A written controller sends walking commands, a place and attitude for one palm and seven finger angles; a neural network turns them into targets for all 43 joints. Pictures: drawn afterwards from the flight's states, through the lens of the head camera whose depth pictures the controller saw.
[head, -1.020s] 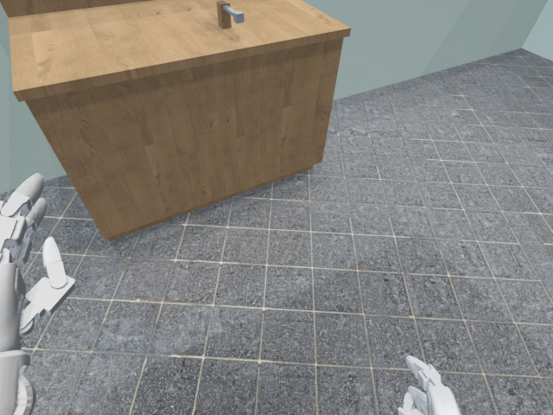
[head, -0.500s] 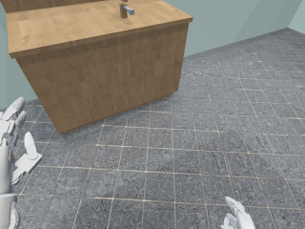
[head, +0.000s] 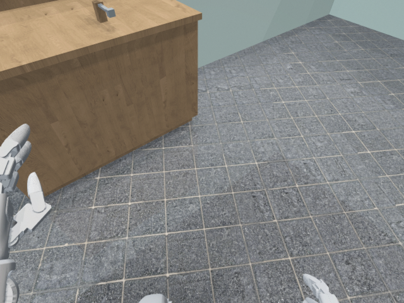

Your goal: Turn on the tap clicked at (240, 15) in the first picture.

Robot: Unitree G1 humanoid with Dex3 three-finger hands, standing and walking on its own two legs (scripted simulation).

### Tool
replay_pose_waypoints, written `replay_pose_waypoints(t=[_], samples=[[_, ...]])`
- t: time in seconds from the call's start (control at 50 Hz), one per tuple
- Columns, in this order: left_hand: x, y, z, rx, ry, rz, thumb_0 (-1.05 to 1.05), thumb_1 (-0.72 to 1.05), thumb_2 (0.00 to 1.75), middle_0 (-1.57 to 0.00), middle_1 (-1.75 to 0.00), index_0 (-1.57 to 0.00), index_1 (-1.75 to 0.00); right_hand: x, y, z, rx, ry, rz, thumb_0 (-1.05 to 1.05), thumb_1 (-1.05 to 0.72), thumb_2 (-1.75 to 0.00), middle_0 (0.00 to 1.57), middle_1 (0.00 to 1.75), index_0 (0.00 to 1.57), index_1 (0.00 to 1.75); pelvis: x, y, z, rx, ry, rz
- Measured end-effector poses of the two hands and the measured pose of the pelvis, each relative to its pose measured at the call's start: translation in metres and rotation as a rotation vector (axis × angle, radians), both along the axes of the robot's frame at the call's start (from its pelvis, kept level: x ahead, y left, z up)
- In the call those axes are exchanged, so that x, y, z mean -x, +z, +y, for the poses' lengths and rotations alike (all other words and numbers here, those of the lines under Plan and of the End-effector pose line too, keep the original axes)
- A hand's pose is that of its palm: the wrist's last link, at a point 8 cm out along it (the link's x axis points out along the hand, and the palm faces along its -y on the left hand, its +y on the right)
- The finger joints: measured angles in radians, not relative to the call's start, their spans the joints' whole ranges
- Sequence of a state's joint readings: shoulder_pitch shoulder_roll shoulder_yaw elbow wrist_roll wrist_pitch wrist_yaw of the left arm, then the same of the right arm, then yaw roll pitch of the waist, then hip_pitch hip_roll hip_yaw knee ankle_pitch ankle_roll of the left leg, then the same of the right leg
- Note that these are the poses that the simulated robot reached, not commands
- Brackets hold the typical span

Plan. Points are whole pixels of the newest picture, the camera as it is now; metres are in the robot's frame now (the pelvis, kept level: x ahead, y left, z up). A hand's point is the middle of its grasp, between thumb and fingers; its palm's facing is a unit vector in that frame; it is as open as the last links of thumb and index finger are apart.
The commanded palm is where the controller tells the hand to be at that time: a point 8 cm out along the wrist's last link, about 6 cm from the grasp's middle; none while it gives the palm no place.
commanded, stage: walk to a spot facing it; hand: left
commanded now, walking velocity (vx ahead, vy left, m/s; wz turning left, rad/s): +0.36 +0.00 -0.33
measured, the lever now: (110, 12) +1.16 +0.43 +0.08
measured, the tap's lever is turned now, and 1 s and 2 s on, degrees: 0 0 0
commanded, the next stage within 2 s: turn to face it in 1.52 s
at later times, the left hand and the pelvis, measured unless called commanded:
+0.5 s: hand (125, 111) +0.41 +0.17 +0.18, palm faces +0.21 -0.85 -0.49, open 7.4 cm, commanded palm +0.36 +0.22 +0.18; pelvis +0.14 -0.02 +0.00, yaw -12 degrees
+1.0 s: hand (162, 61) +0.59 +0.12 +0.18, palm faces +0.22 -0.92 -0.34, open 7.4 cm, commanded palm +0.53 +0.17 +0.18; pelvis +0.31 -0.06 -0.01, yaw -15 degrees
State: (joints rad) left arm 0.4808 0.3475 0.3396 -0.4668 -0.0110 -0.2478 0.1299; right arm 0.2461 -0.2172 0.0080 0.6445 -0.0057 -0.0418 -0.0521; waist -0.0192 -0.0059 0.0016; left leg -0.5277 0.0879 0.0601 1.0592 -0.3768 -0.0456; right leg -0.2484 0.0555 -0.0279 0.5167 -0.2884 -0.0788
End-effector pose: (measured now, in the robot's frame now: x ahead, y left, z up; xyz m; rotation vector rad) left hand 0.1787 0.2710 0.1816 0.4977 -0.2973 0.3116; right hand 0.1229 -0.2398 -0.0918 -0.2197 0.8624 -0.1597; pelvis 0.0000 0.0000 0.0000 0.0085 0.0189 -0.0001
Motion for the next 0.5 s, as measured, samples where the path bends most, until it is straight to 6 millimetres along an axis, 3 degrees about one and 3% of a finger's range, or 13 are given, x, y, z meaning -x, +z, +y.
replay_pose_waypoints(t=[0.12, 0.24, 0.38, 0.44, 0.5], samples=[[-0.038, 0.006, 0.012, -0.013, -0.012, -0.017, 0.01, 0.89, 0.9, -0.22, -0.3, -0.21, -0.3, -0.023, 0.011, -0.007, 0.053, -0.029, -0.004, 0.01, -0.9, -0.9, 0.2, 0.3, 0.2, 0.3, -0.032, 0.002, 0.01, -0.005, -0.045, 0.012], [-0.093, -0.003, 0.015, 0.02, -0.056, -0.069, 0.01, 0.89, 0.9, -0.21, -0.3, -0.21, -0.3, -0.066, 0.013, 0.007, 0.048, -0.09, -0.109, 0.01, -0.9, -0.9, 0.2, 0.3, 0.2, 0.3, -0.065, -0.009, 0.021, -0.017, -0.121, -0.022], [-0.152, 0.013, -0.023, -0.011, -0.164, -0.054, 0.02, 0.89, 0.9, -0.21, -0.3, -0.21, -0.3, -0.097, 0.015, 0.028, -0.064, -0.119, -0.139, 0.01, -0.9, -0.9, 0.21, 0.3, 0.2, 0.3, -0.102, 0.002, 0.01, 0.019, -0.184, -0.009], [-0.176, 0.018, -0.041, -0.049, -0.185, -0.036, 0.02, 0.89, 0.9, -0.21, -0.3, -0.21, -0.3, -0.103, 0.007, 0.022, -0.096, -0.144, -0.11, 0.01, -0.9, -0.9, 0.21, 0.3, 0.2, 0.3, -0.122, 0.004, -0.003, 0.029, -0.202, -0.002], [-0.201, 0.015, -0.06, -0.092, -0.185, -0.018, 0.01, 0.89, 0.9, -0.21, -0.3, -0.21, -0.3, -0.111, -0.008, 0.004, -0.114, -0.17, -0.074, 0.01, -0.9, -0.9, 0.21, 0.3, 0.2, 0.3, -0.143, -0.004, -0.022, 0.033, -0.208, -0.002]])
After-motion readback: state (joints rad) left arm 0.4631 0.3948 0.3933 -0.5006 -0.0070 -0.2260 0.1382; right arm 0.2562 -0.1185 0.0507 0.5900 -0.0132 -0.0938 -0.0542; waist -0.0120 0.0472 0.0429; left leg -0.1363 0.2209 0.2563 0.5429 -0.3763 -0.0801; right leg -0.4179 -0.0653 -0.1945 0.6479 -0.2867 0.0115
